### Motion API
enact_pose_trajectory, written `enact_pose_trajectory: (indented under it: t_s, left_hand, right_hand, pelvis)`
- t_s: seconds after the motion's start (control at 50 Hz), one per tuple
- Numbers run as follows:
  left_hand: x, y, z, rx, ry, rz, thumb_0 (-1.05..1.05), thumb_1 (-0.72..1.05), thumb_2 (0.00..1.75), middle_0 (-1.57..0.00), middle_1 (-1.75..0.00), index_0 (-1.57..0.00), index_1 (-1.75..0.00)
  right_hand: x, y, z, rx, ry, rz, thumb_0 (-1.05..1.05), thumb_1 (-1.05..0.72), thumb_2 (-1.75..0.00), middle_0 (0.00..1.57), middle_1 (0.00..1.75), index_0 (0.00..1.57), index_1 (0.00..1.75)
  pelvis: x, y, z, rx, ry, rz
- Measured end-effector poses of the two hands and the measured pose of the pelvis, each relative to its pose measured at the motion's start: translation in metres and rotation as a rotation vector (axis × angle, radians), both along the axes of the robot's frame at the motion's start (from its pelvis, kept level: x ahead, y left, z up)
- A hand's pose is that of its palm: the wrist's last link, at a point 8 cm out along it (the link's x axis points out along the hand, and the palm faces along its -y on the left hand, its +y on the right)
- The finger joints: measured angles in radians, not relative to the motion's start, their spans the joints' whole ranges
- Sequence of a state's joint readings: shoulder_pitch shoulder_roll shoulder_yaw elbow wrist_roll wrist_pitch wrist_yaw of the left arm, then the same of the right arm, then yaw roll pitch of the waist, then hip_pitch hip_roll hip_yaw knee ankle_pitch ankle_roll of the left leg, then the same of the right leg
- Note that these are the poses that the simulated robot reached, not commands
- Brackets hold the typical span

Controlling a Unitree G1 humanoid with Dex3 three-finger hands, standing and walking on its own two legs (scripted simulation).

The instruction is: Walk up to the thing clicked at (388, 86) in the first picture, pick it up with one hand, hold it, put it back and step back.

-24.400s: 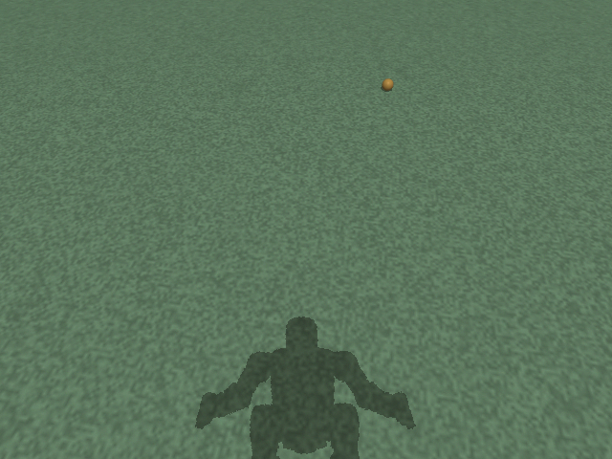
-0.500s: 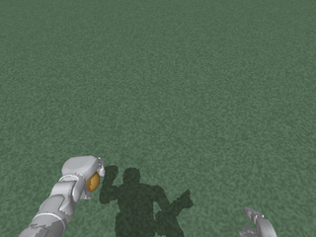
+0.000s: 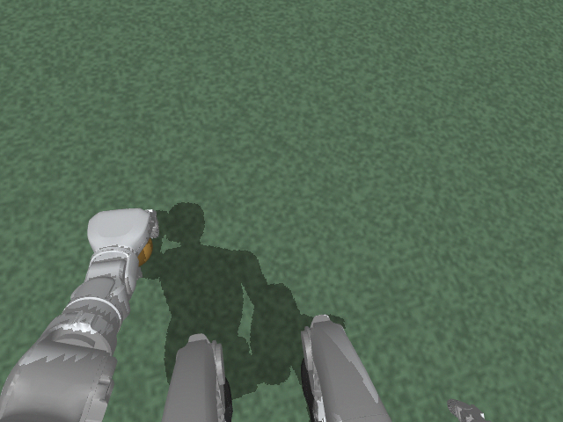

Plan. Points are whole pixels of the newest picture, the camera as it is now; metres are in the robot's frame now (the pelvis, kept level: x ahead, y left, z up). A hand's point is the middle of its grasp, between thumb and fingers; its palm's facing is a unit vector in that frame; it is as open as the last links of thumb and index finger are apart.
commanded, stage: crouch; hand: left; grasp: from above
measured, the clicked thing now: (130, 247) +0.41 +0.20 -0.15
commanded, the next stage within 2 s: lower in 1.28 s
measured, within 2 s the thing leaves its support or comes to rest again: neither
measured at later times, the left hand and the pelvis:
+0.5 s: hand (167, 263) +0.43 +0.18 -0.33, palm faces -0.45 +0.00 -0.89, open 8.7 cm; pelvis -0.02 -0.01 -0.16, yaw +0 degrees
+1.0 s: hand (177, 268) +0.44 +0.18 -0.40, palm faces -0.47 +0.00 -0.88, open 8.7 cm; pelvis -0.03 -0.01 -0.23, yaw -2 degrees
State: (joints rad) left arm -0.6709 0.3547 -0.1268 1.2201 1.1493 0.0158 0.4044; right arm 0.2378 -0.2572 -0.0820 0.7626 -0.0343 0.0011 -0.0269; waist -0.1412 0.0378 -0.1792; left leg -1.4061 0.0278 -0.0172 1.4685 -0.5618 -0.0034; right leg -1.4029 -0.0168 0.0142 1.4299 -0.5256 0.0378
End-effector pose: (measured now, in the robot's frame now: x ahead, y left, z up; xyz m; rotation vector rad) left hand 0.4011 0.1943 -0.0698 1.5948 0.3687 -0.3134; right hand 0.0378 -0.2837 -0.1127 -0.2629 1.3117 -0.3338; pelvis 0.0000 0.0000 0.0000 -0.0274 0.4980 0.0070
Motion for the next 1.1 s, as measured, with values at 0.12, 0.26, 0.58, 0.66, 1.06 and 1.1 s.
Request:
enact_pose_trajectory:
  t_s: [0.12,0.26,0.58,0.66,1.06,1.1]
  left_hand:
    - [0.008,-0.006,-0.059,-0.011,0.037,0.009,-0.01,0.09,0.49,-0.71,-0.69,-0.81,-0.67]
    - [0.012,-0.013,-0.124,-0.031,0.074,-0.006,-0.01,0.08,0.50,-0.71,-0.68,-0.82,-0.67]
    - [0.042,-0.009,-0.214,-0.040,0.033,0.028,-0.01,0.03,0.61,-0.71,-0.69,-0.81,-0.71]
    - [0.045,-0.009,-0.227,-0.043,0.051,0.034,-0.01,0.03,0.62,-0.71,-0.70,-0.80,-0.72]
    - [0.048,-0.018,-0.283,-0.050,0.049,-0.015,-0.01,0.06,0.60,-0.67,-0.72,-0.77,-0.73]
    - [0.050,-0.018,-0.286,-0.049,0.044,-0.009,-0.01,0.06,0.60,-0.67,-0.72,-0.77,-0.74]
  right_hand:
    - [-0.019,0.014,-0.055,0.035,0.048,-0.009,0.01,-0.91,-0.90,0.20,0.30,0.20,0.30]
    - [-0.015,0.019,-0.107,0.057,0.049,0.033,0.01,-0.91,-0.90,0.20,0.30,0.21,0.30]
    - [0.003,-0.005,-0.171,0.028,0.060,0.138,0.00,-0.91,-0.90,0.20,0.30,0.20,0.30]
    - [-0.002,-0.006,-0.181,0.035,0.077,0.131,0.00,-0.92,-0.90,0.20,0.30,0.20,0.30]
    - [-0.054,0.004,-0.224,0.067,0.158,0.114,0.00,-0.91,-0.90,0.20,0.30,0.20,0.30]
    - [-0.059,0.004,-0.228,0.071,0.165,0.113,0.00,-0.91,-0.90,0.20,0.30,0.20,0.30]
  pelvis:
    - [-0.008,0.001,-0.048,-0.003,0.066,0.003]
    - [-0.015,-0.002,-0.097,-0.007,0.124,0.009]
    - [-0.017,-0.011,-0.171,-0.020,0.175,0.005]
    - [-0.018,-0.011,-0.181,-0.022,0.173,-0.001]
    - [-0.031,-0.008,-0.235,-0.035,0.140,-0.010]
    - [-0.032,-0.008,-0.240,-0.036,0.136,-0.012]
